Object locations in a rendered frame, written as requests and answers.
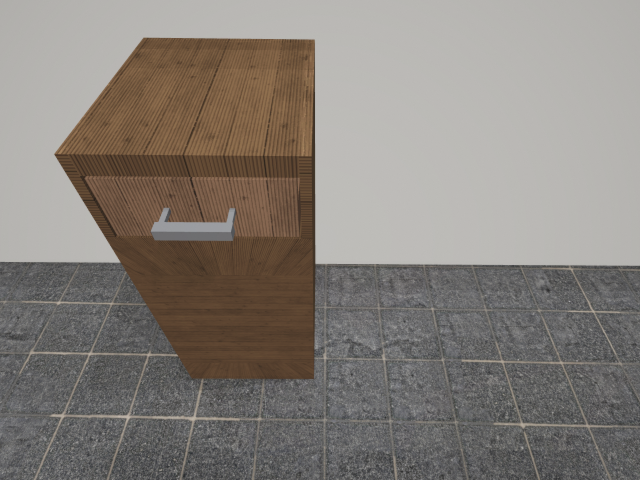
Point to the handle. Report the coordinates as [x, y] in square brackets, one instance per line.
[193, 231]

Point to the drawer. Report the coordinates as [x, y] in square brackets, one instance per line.
[265, 207]

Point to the cabinet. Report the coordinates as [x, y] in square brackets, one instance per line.
[213, 107]

